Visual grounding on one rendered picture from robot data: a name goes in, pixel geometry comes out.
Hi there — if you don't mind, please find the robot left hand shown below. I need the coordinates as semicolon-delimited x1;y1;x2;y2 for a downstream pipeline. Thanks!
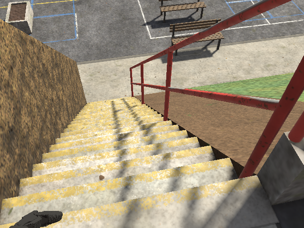
10;210;63;228

